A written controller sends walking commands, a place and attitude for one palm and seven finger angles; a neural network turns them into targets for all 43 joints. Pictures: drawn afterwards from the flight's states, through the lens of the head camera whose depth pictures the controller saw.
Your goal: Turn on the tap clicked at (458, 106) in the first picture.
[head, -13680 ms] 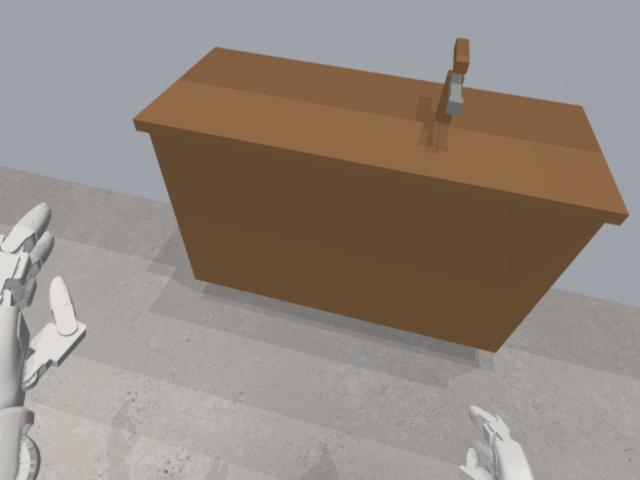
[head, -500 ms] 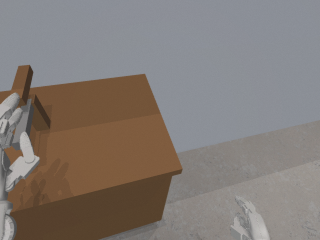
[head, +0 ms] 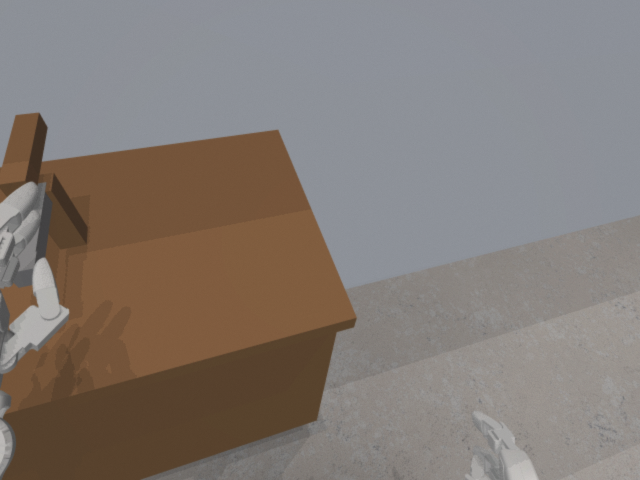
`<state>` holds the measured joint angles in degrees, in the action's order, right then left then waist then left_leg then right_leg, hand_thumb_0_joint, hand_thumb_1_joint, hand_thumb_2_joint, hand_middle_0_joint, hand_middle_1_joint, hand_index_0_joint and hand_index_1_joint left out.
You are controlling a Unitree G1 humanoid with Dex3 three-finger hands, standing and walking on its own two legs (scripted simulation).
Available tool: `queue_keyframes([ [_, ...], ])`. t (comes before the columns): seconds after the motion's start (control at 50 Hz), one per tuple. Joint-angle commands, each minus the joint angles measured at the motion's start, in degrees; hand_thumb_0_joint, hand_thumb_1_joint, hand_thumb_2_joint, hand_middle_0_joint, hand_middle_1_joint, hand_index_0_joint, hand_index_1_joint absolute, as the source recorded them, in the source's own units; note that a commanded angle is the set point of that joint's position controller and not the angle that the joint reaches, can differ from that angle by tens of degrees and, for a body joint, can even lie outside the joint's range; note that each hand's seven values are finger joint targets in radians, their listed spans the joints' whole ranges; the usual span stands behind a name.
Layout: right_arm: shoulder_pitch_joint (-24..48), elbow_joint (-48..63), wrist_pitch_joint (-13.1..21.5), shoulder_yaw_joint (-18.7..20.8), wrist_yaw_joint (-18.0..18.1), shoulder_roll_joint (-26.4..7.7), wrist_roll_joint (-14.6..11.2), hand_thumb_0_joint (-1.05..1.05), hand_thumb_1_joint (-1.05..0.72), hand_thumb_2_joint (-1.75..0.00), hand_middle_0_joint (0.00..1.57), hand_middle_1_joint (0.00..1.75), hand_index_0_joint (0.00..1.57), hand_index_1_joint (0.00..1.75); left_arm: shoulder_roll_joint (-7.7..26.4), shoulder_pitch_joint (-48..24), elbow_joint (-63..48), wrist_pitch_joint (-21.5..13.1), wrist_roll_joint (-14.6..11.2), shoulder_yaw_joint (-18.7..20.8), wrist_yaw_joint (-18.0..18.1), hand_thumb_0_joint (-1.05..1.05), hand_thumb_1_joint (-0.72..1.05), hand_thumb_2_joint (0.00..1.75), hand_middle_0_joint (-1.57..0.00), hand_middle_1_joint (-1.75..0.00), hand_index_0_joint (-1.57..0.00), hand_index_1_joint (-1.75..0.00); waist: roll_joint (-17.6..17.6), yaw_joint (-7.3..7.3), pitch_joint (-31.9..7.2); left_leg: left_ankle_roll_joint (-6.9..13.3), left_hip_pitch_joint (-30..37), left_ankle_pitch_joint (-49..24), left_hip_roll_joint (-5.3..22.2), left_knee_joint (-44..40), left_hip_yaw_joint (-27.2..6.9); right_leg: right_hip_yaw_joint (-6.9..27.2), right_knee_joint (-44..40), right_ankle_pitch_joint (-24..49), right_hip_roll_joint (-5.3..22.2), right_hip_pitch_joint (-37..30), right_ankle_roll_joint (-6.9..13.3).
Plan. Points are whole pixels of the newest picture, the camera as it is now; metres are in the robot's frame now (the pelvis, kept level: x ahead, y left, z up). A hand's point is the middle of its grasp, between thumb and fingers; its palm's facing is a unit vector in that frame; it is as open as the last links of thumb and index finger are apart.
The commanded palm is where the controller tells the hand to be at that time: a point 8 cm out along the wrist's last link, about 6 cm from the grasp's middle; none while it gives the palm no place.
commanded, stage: shuffle to correct the standing spot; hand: left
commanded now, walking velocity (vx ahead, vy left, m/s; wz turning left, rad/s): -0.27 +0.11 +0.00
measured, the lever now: (27, 269) +0.30 +0.37 +0.09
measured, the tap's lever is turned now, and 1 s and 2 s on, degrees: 0 0 0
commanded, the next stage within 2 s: come to a stop and stand still in 0.44 s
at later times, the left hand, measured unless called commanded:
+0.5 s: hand out of the picture +0.16 +0.27 +0.18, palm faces +0.40 -0.82 -0.41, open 7.4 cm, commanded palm +0.10 +0.30 +0.18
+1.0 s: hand out of the picture +0.09 +0.29 +0.17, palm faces +0.35 -0.85 -0.40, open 7.4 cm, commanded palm +0.03 +0.32 +0.18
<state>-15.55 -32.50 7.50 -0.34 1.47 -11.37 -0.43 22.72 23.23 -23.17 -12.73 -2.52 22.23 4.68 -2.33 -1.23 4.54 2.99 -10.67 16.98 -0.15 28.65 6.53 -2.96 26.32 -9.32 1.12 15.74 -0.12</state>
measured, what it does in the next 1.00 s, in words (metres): walks backwards: right foot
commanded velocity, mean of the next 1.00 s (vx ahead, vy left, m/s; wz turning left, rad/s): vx -0.11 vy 0.05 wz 0.00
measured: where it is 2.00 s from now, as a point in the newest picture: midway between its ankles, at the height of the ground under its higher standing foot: outside the picture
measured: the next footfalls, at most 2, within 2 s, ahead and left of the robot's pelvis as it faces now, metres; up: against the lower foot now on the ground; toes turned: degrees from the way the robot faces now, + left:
right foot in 0.58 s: -0.07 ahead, -0.12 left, +0.00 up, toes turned -5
right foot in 1.80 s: -0.15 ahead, -0.01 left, +0.00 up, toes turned -7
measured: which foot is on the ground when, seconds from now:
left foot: down 0.00-1.00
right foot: down 0.00-0.30, up 0.32-0.56, down 0.58-1.00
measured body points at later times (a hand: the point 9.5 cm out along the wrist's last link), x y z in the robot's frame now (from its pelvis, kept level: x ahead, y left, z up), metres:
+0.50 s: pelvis -0.06 +0.02 +0.00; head +0.01 +0.04 +0.44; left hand +0.13 +0.31 +0.20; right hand +0.14 -0.17 -0.08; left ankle -0.01 +0.08 -0.74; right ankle -0.09 -0.10 -0.70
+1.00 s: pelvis -0.14 +0.04 -0.01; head -0.13 +0.07 +0.44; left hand +0.06 +0.33 +0.19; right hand +0.00 -0.21 -0.08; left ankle -0.11 +0.15 -0.74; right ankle -0.11 -0.12 -0.74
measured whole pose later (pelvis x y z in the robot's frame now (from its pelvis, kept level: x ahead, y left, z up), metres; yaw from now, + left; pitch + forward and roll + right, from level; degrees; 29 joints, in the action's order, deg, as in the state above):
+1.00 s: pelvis -0.14 +0.04 -0.01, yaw -2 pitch -3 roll -2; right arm -14.9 -34.4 8.3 2.0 0.5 -12.1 -0.9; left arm 22.6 24.9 -28.4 -13.8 -1.3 23.1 5.9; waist -1.9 0.9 3.7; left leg 1.2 -15.8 17.4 1.4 35.6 0.8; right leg -2.4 30.3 -13.6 3.3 14.5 -1.8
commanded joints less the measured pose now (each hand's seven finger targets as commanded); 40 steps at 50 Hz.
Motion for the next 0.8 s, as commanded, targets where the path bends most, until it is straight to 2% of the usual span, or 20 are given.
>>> queue_keyframes([
  [0.0,7.6,9.5,5.6,2.5,0.6,-7.0,-0.4,0.00,-0.90,-0.90,0.20,0.30,0.20,0.30,6.8,-8.2,-17.2,-5.5,-0.1,3.4,1.7,0.00,0.90,0.90,-0.20,-0.30,-0.20,-0.30,8.6,-0.47,-10.0,-1.9,-4.0,-8.9,4.2,-5.4,-6.7,7.6,-1.6,9.5,4.7,-9.9,2.3],
  [0.08,5.5,8.7,5.4,3.4,0.1,-8.0,-0.1,0.00,-0.90,-0.90,0.20,0.30,0.20,0.30,5.6,-1.9,-14.0,-5.3,0.4,2.0,2.2,0.00,0.90,0.90,-0.20,-0.30,-0.20,-0.30,0.2,-0.39,-11.7,-2.9,-2.3,-12.6,3.6,-0.4,-6.1,10.5,-2.2,17.0,8.1,-7.5,3.5],
  [0.16,6.4,9.2,3.6,3.7,0.2,-8.3,0.1,0.00,-0.90,-0.90,0.20,0.30,0.20,0.30,8.1,0.0,-13.3,-6.0,0.6,5.4,2.4,0.00,0.90,0.90,-0.20,-0.30,-0.20,-0.30,-2.0,-0.15,-10.4,-2.8,-4.0,-12.1,3.9,0.3,-7.8,10.9,-1.2,14.7,10.0,-3.6,4.9],
  [0.18,6.8,9.7,3.2,3.6,0.3,-8.2,0.0,0.00,-0.90,-0.90,0.20,0.30,0.20,0.30,8.6,0.0,-14.1,-6.3,0.5,6.1,2.3,0.00,0.90,0.90,-0.20,-0.30,-0.20,-0.30,-1.4,-0.22,-9.8,-2.4,-4.6,-11.7,4.4,-0.6,-8.6,10.5,0.0,13.5,9.6,-2.7,4.8],
  [0.2,7.7,9.7,2.8,3.6,0.6,-8.4,0.1,0.00,-0.90,-0.90,0.20,0.30,0.20,0.30,11.0,-0.9,-16.3,-6.7,0.7,8.4,2.4,0.00,0.90,0.90,-0.20,-0.30,-0.20,-0.30,1.5,-0.28,-9.9,-2.2,-5.2,-14.3,5.5,-2.0,-9.7,9.0,2.7,14.8,8.3,-3.0,4.4],
  [0.24,8.4,11.6,2.5,3.1,0.7,-8.1,0.2,0.00,-0.90,-0.90,0.20,0.30,0.20,0.30,11.0,-0.9,-19.1,-7.7,0.5,9.3,1.9,0.00,0.90,0.90,-0.20,-0.30,-0.20,-0.30,8.2,-0.87,-10.9,-0.5,-9.7,-19.8,10.0,-6.8,-12.5,3.6,12.6,12.1,4.2,-6.9,2.1],
  [0.3,8.2,11.2,3.5,3.0,0.3,-6.8,1.1,0.00,-0.90,-0.90,0.20,0.30,0.20,0.30,11.8,-1.9,-23.5,-8.6,0.0,10.3,1.2,0.00,0.90,0.90,-0.20,-0.30,-0.20,-0.30,15.8,-1.09,-10.9,2.5,-4.3,-37.3,16.4,-9.1,-13.5,1.2,28.0,-13.1,0.2,2.5,0.7],
  [0.34,5.7,9.9,4.2,3.7,-0.3,-7.0,1.2,0.00,-0.90,-0.90,0.20,0.30,0.20,0.30,8.8,-2.2,-23.6,-8.8,-0.4,7.8,1.2,0.00,0.90,0.90,-0.20,-0.30,-0.20,-0.30,12.4,-0.21,-10.1,4.5,1.3,-42.9,17.3,-6.4,-12.7,2.5,30.3,-17.5,0.1,8.5,0.6],
  [0.4,5.6,8.1,5.4,4.2,-1.4,-7.7,0.2,0.00,-0.90,-0.90,0.20,0.30,0.20,0.30,5.3,-3.8,-22.3,-8.1,-0.2,4.8,1.2,0.00,0.90,0.90,-0.20,-0.30,-0.20,-0.30,12.4,0.43,-11.1,3.7,8.9,-48.5,16.4,-3.3,-10.3,0.9,24.5,-15.3,0.0,11.0,0.9],
  [0.5,8.3,7.8,5.5,3.2,-1.5,-7.7,0.5,0.00,-0.90,-0.90,0.20,0.30,0.20,0.30,8.1,-1.4,-19.5,-7.1,-0.3,8.8,0.7,0.00,0.90,0.90,-0.20,-0.30,-0.20,-0.30,10.1,-1.10,-13.1,2.6,4.3,-34.9,15.5,-1.5,-13.6,0.2,3.6,-6.4,2.0,1.8,2.1],
  [0.54,8.9,8.8,4.9,2.6,-1.7,-7.1,0.1,0.00,-0.90,-0.90,0.20,0.30,0.20,0.30,8.7,1.5,-19.4,-7.4,-0.8,9.7,0.2,0.00,0.90,0.90,-0.20,-0.30,-0.20,-0.30,7.1,-1.59,-15.2,0.5,0.2,-19.8,12.4,2.4,-12.4,-0.5,-6.0,2.9,3.7,-5.2,2.7],
  [0.56,8.4,9.2,4.1,2.7,-1.6,-6.7,-0.2,0.00,-0.90,-0.90,0.20,0.30,0.20,0.30,10.1,3.1,-18.9,-7.2,-0.8,10.8,0.3,0.00,0.90,0.90,-0.20,-0.30,-0.20,-0.30,0.9,-1.24,-16.2,-1.2,-2.7,-5.8,8.1,7.5,-9.2,2.4,-9.4,7.3,8.1,-7.6,4.4],
  [0.58,7.6,9.7,3.2,3.0,-1.5,-6.6,-0.3,0.00,-0.90,-0.90,0.20,0.30,0.20,0.30,11.7,4.3,-18.5,-7.1,-1.0,11.7,0.7,0.00,0.90,0.90,-0.20,-0.30,-0.20,-0.30,-9.4,-0.82,-15.4,-3.3,-10.3,7.6,1.7,18.9,-4.7,14.6,-10.4,9.1,17.5,-8.3,9.5],
  [0.6,5.8,10.1,2.1,3.5,-1.7,-7.2,-0.6,0.00,-0.90,-0.90,0.20,0.30,0.20,0.30,11.3,5.0,-18.7,-6.2,-1.1,11.5,1.4,0.00,0.90,0.90,-0.20,-0.30,-0.20,-0.30,-13.1,-0.82,-15.8,-4.3,-17.1,13.6,-2.0,31.6,-7.1,23.7,-8.2,19.8,24.3,-9.4,14.9],
  [0.62,5.7,9.5,1.7,4.1,-1.8,-7.7,-0.9,0.00,-0.90,-0.90,0.20,0.30,0.20,0.30,7.7,4.5,-20.5,-4.9,-1.7,8.4,1.5,0.00,0.90,0.90,-0.20,-0.30,-0.20,-0.30,-14.8,-0.23,-15.7,-3.9,-17.3,12.1,0.2,36.2,-12.5,21.1,-5.8,19.3,24.6,-7.3,15.3],
  [0.66,8.8,9.6,1.6,2.4,-1.2,-4.9,-1.0,0.00,-0.90,-0.90,0.20,0.30,0.20,0.30,9.2,5.3,-20.9,-3.4,-1.1,10.7,2.9,0.00,0.90,0.90,-0.20,-0.30,-0.20,-0.30,-9.0,1.15,-14.7,-3.6,-16.0,10.5,3.3,25.8,-13.1,14.6,-1.8,16.7,20.7,-6.8,12.2],
  [0.7,9.9,7.8,2.0,1.9,-0.4,-4.5,-0.6,0.00,-0.90,-0.90,0.20,0.30,0.20,0.30,11.7,4.5,-21.6,-3.0,-0.1,11.3,4.2,0.00,0.90,0.90,-0.20,-0.30,-0.20,-0.30,-2.9,1.59,-14.2,-2.8,-7.2,3.1,1.2,4.6,-6.7,9.8,1.9,9.9,15.2,-4.5,6.5],
  [0.72,8.8,6.5,2.7,2.3,0.3,-4.4,-0.1,0.00,-0.90,-0.90,0.20,0.30,0.20,0.30,9.0,5.4,-19.3,-3.1,0.2,9.3,4.3,0.00,0.90,0.90,-0.20,-0.30,-0.20,-0.30,1.8,1.75,-14.3,-2.7,-2.4,-3.6,-1.3,-3.6,-2.9,6.5,3.8,7.6,11.4,-4.6,4.5],
  [0.74,8.4,6.3,4.0,3.1,0.9,-5.3,0.0,0.00,-0.90,-0.90,0.20,0.30,0.20,0.30,8.9,3.7,-20.2,-3.4,0.3,8.2,4.6,0.00,0.90,0.90,-0.20,-0.30,-0.20,-0.30,5.7,1.41,-13.9,-2.3,1.2,-9.8,0.1,-8.3,-2.4,4.8,6.7,8.8,8.3,-5.5,3.3],
  [0.78,7.0,6.6,5.3,4.4,1.3,-7.1,-0.3,0.00,-0.90,-0.90,0.20,0.30,0.20,0.30,9.3,1.3,-21.0,-3.8,0.7,7.6,4.7,0.00,0.90,0.90,-0.20,-0.30,-0.20,-0.30,9.1,0.20,-12.8,0.3,3.7,-21.3,7.1,-8.8,-7.4,2.3,10.3,4.0,4.2,-4.1,1.3],
])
